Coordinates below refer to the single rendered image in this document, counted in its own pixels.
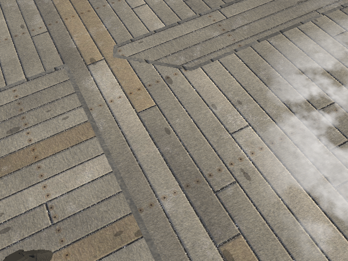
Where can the left robot hand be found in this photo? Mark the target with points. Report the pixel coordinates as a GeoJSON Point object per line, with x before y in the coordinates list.
{"type": "Point", "coordinates": [32, 255]}

